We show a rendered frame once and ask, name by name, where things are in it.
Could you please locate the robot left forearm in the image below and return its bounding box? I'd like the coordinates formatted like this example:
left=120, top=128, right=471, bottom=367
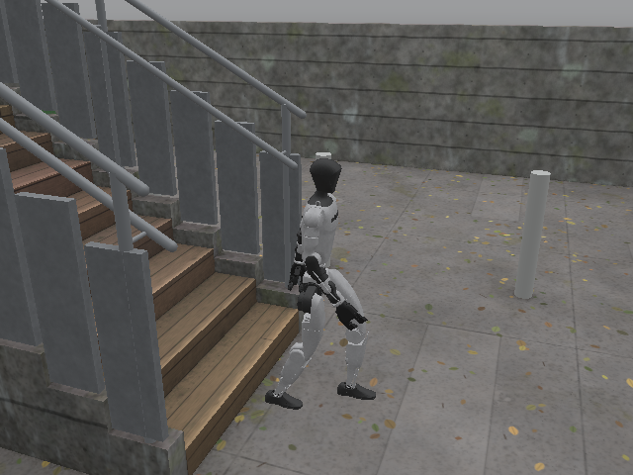
left=294, top=228, right=304, bottom=265

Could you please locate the right robot upper arm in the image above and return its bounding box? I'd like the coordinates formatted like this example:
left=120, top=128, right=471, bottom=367
left=303, top=207, right=323, bottom=265

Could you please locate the robot right forearm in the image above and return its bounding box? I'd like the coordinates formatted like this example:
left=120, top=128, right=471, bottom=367
left=305, top=256, right=345, bottom=307

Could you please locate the robot left thigh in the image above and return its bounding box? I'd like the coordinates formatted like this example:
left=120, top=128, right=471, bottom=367
left=329, top=269, right=366, bottom=344

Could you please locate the left robot hand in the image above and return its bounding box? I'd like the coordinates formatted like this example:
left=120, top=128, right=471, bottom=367
left=288, top=262, right=307, bottom=293

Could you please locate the right robot hand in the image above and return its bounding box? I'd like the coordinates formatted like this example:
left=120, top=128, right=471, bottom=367
left=335, top=301, right=368, bottom=331

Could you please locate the left robot shin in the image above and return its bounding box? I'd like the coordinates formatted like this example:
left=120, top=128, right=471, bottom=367
left=345, top=332, right=369, bottom=389

